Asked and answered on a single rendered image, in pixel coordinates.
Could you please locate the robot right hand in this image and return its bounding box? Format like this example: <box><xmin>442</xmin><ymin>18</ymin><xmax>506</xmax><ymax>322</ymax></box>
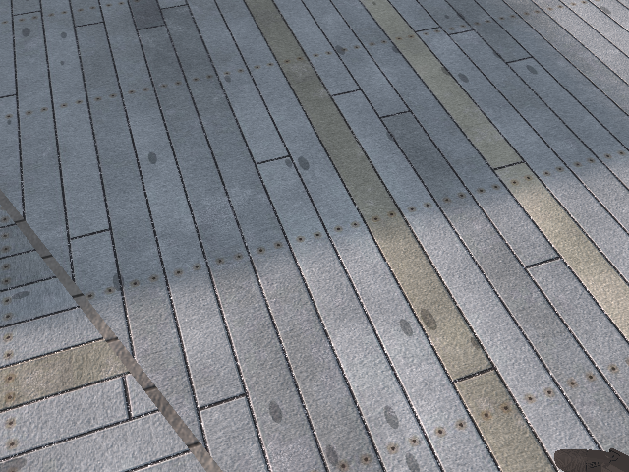
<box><xmin>554</xmin><ymin>448</ymin><xmax>629</xmax><ymax>472</ymax></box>

